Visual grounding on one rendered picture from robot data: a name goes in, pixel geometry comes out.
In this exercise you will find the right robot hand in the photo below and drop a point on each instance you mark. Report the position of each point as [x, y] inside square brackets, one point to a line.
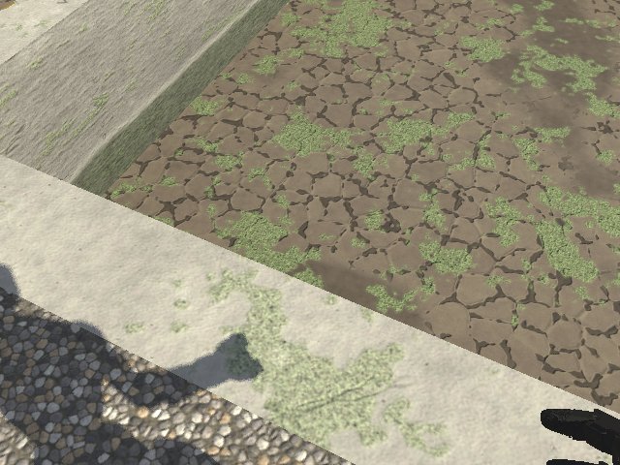
[599, 429]

